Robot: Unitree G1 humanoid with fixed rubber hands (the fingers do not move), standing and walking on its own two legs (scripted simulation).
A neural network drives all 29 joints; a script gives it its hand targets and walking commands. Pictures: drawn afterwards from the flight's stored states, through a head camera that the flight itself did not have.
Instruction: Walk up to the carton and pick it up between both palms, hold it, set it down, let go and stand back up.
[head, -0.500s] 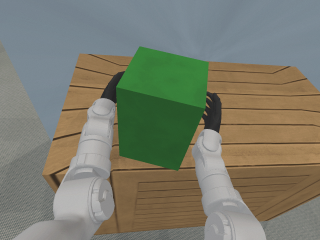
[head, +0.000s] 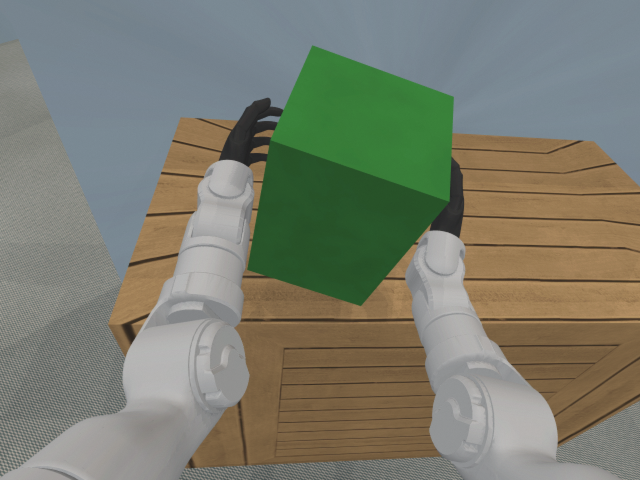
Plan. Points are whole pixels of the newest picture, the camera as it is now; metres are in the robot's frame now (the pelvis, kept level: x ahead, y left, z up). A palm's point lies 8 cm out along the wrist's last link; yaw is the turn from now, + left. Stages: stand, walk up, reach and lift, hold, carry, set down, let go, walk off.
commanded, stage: reach and lift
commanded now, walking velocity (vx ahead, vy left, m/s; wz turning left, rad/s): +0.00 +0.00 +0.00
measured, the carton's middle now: (339, 192) +0.42 -0.02 +0.16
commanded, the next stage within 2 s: none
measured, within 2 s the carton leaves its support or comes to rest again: neither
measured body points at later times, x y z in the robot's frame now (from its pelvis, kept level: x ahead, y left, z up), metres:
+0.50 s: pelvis +0.03 +0.01 +0.00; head +0.00 +0.06 +0.44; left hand +0.44 +0.14 +0.19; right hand +0.42 -0.13 +0.18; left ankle +0.05 +0.14 -0.75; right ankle +0.02 -0.15 -0.75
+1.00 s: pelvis +0.00 -0.02 +0.00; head -0.07 +0.02 +0.44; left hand +0.39 +0.15 +0.24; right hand +0.40 -0.12 +0.26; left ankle +0.05 +0.14 -0.75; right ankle +0.02 -0.15 -0.75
